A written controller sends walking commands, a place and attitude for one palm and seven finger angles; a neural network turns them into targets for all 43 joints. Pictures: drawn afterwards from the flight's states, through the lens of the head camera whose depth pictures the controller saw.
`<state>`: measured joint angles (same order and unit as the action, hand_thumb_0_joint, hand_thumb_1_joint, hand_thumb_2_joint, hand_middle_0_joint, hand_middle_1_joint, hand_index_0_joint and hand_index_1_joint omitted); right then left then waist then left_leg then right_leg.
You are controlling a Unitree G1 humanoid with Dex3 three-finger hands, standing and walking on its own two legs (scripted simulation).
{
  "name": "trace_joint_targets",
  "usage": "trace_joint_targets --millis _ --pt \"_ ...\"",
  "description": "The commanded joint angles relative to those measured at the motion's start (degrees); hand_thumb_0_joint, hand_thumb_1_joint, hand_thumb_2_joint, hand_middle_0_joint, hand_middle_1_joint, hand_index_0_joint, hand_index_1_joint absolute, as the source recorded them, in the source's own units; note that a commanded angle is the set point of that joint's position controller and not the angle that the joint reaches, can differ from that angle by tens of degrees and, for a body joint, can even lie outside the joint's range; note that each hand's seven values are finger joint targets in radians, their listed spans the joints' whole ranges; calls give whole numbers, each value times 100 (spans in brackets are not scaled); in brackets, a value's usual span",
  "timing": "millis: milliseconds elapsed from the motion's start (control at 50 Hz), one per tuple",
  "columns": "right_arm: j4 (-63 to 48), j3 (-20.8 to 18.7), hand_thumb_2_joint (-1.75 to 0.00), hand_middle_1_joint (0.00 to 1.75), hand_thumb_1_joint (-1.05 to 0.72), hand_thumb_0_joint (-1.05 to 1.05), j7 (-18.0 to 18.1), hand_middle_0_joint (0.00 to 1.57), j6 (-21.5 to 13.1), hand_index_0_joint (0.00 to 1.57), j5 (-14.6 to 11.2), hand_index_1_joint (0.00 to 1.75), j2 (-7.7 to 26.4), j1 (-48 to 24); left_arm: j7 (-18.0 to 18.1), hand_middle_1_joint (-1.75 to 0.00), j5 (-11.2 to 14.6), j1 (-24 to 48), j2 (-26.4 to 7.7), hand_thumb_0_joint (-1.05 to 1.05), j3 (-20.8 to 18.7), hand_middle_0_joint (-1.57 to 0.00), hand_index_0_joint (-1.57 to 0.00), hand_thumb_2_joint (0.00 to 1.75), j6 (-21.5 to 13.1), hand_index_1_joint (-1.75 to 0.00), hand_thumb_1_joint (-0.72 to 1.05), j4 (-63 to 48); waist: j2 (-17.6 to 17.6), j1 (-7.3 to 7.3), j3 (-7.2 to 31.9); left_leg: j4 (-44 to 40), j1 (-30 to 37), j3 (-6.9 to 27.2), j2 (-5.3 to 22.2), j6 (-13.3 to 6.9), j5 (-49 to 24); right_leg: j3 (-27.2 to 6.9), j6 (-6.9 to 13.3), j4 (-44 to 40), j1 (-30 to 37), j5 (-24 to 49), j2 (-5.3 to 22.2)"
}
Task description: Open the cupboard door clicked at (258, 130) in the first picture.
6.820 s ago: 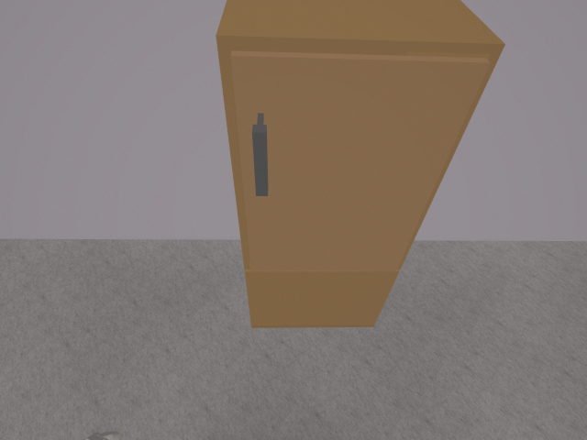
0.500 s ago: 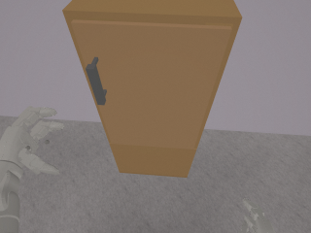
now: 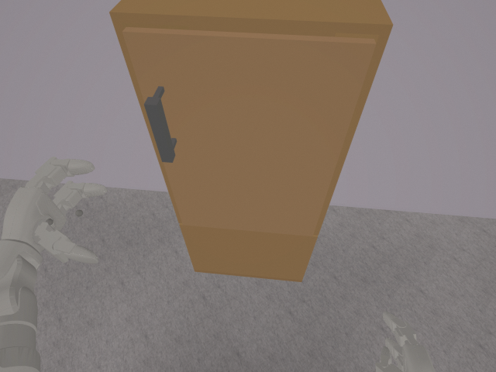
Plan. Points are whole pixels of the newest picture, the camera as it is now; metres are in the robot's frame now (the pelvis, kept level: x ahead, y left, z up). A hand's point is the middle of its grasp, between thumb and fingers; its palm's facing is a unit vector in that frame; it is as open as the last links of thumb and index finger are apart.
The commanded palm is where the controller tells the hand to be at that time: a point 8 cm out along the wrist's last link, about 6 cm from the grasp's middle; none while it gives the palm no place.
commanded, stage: move the hooked fingers beside the handle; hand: left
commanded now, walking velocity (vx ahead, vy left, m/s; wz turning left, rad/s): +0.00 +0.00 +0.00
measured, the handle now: (164, 125) +0.54 +0.21 +0.09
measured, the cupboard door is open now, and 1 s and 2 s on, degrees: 0 0 0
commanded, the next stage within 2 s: none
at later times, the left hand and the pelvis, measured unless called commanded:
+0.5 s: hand (99, 178) +0.38 +0.28 +0.10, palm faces -0.02 -1.00 -0.01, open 14.0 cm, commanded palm +0.35 +0.33 +0.10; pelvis +0.00 +0.00 -0.01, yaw -1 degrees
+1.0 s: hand (108, 157) +0.43 +0.28 +0.10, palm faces -0.03 -1.00 -0.01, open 14.0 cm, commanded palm +0.41 +0.33 +0.10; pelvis +0.00 +0.01 -0.02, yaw -1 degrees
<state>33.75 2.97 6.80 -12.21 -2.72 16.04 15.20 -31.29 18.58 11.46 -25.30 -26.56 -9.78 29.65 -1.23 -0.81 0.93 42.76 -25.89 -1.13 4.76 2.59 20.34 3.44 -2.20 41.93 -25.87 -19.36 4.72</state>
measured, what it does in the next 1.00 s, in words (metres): stands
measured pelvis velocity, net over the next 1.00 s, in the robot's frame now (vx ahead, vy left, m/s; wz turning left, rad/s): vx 0.00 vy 0.01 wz -0.02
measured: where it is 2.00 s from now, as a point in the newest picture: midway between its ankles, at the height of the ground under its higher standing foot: outside the picture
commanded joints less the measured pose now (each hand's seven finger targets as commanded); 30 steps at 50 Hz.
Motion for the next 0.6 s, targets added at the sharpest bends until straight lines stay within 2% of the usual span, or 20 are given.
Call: trace_joint_targets --millis 0,40,60,100,140,180,200,220,260,280,320,340,380,400,460,480,500,520,560,580 --pt "-680 -358 -90 30 -90 0 119 20 -303 20 -13 30 832 -64 -16 -120 102 2210 -1709 0 -326 -30 -30 30 -449 -120 -50 -1043 -333 209 1428 -652 606 -13 -478 -300 -729 -57 276 -626 340 768 -496" --pt "-657 -358 -90 30 -90 0 106 20 -279 20 -12 30 864 -36 -24 -120 80 2240 -1785 0 -384 -30 -30 30 -447 -120 -50 -782 -262 195 1458 -632 497 -15 -478 -293 -766 -43 277 -586 352 824 -487" --pt "-645 -356 -90 30 -90 0 97 20 -253 20 9 30 897 6 -30 -120 95 2173 -1985 0 -564 -30 -30 30 -433 -120 -50 -598 -148 136 1458 -584 392 -18 -468 -301 -832 -74 290 -563 436 873 -494" --pt "-613 -360 -90 30 -90 0 79 20 -196 20 -5 30 908 39 -53 -120 53 2410 -2030 0 -554 -30 -30 30 -409 -120 -50 -299 -94 192 1414 -566 270 -31 -473 -298 -784 -86 268 -549 361 884 -470" --pt "-651 -368 -90 30 -90 0 50 20 -160 20 -11 30 904 57 -48 -120 16 2476 -1989 0 -484 -30 -30 30 -398 -120 -50 -163 -323 166 1433 -562 240 -47 -486 -283 -789 -76 279 -500 299 898 -465" --pt "-670 -386 -90 30 -90 0 27 20 -123 20 -2 30 923 116 -52 -120 -4 2736 -2106 0 -499 -30 -30 30 -449 -120 -50 -140 -343 178 1527 -523 221 -49 -481 -293 -786 -103 284 -474 303 884 -481" --pt "-661 -391 -90 30 -90 0 16 20 -105 20 10 30 925 159 -47 -120 -33 2848 -2049 0 -427 -30 -30 30 -483 -120 -50 -106 -299 217 1611 -505 249 -47 -479 -299 -827 -90 279 -449 274 943 -486" --pt "-661 -410 -90 30 -90 0 6 20 -87 20 14 30 935 208 -33 -120 -50 2864 -2107 0 -486 -30 -30 30 -526 -120 -50 -109 -326 199 1738 -479 279 -50 -478 -301 -899 -92 283 -419 295 1028 -491" --pt "-661 -420 -90 30 -90 0 -5 20 -39 20 26 30 980 287 -26 -120 -38 2912 -2341 0 -669 -30 -30 30 -602 -120 -50 12 -141 162 1815 -432 194 -35 -468 -313 -1017 -104 300 -354 408 1132 -516" --pt "-673 -422 -90 30 -90 0 -20 20 -18 20 16 30 962 296 -52 -120 -47 2926 -2219 0 -566 -30 -30 30 -608 -120 -50 48 -181 194 1888 -426 189 -50 -473 -313 -1019 -102 284 -333 383 1182 -516" --pt "-629 -441 -90 30 -90 0 -28 20 29 20 19 30 983 361 -60 -120 -64 2995 -2317 0 -656 -30 -30 30 -638 -120 -50 238 -290 195 1886 -404 162 -58 -471 -307 -1020 -103 289 -316 319 1208 -511" --pt "-621 -435 -90 30 -90 0 -35 20 51 20 17 30 981 369 -64 -120 -87 3160 -2277 0 -571 -30 -30 30 -647 -120 -50 229 -359 247 1843 -405 146 -68 -469 -303 -968 -95 279 -320 225 1156 -511" --pt "-612 -453 -90 30 -90 0 -44 20 96 20 35 30 1019 454 -102 -120 -83 3281 -2446 0 -694 -30 -30 30 -652 -120 -50 392 -132 237 1935 -362 59 -53 -463 -325 -1038 -122 278 -289 318 1256 -525" --pt "-605 -462 -90 30 -90 0 -49 20 134 20 23 30 1025 476 -112 -120 -111 3141 -2485 0 -735 -30 -30 30 -627 -120 -50 570 -190 230 1858 -357 11 -60 -467 -324 -991 -119 279 -287 247 1207 -522" --pt "-605 -447 -90 30 -90 0 -65 20 183 20 35 30 1013 523 -143 -120 -160 3580 -2330 0 -467 -30 -30 30 -671 -120 -50 526 -418 303 1878 -319 85 -64 -467 -330 -1063 -106 310 -238 113 1249 -543" --pt "-582 -464 -90 30 -90 0 -75 20 207 20 45 30 1022 557 -128 -120 -183 3653 -2477 0 -572 -30 -30 30 -697 -120 -50 533 -478 282 1963 -322 89 -31 -457 -315 -1073 -81 307 -219 104 1244 -538" --pt "-607 -470 -90 30 -90 0 -94 20 220 20 47 30 1009 569 -133 -120 -181 3600 -2391 0 -527 -30 -30 30 -726 -120 -50 525 -470 288 2049 -309 154 -40 -459 -325 -1089 -80 306 -219 94 1253 -550" --pt "-592 -481 -90 30 -90 0 -91 20 241 20 46 30 1032 603 -118 -120 -176 3575 -2504 0 -641 -30 -30 30 -756 -120 -50 576 -324 283 2078 -295 135 -21 -446 -330 -1156 -73 307 -206 119 1322 -550" --pt "-592 -468 -90 30 -90 0 -91 20 279 20 46 30 1030 627 -130 -120 -167 3770 -2370 0 -481 -30 -30 30 -791 -120 -50 613 -292 335 2105 -256 136 -23 -445 -342 -1238 -66 322 -155 87 1398 -577" --pt "-564 -475 -90 30 -90 0 -97 20 298 20 47 30 1021 643 -130 -120 -178 3930 -2395 0 -491 -30 -30 30 -790 -120 -50 654 -428 346 2154 -247 149 -26 -443 -325 -1212 -70 306 -158 35 1391 -564"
